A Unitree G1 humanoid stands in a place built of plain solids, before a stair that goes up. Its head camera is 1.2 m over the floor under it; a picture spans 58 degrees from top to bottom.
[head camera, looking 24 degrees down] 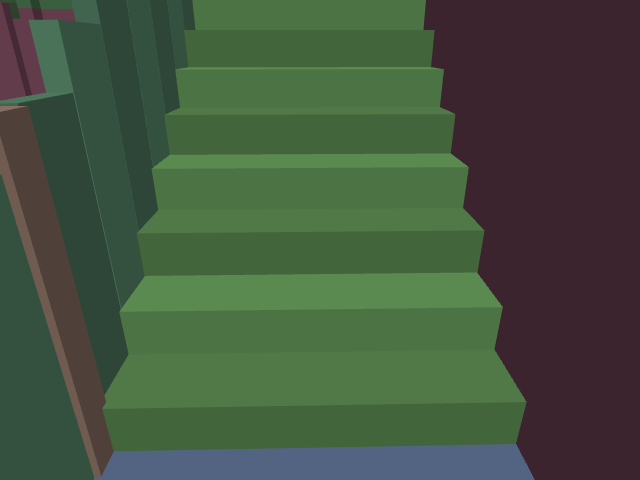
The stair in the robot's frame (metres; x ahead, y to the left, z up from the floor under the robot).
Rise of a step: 0.18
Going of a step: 0.26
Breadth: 1.34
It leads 1 degrees to the left of straight ahead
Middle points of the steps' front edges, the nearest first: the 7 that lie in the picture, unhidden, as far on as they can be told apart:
1.02 0.02 0.18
1.28 0.03 0.37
1.53 0.03 0.55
1.79 0.04 0.73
2.05 0.04 0.92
2.31 0.05 1.10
2.57 0.05 1.29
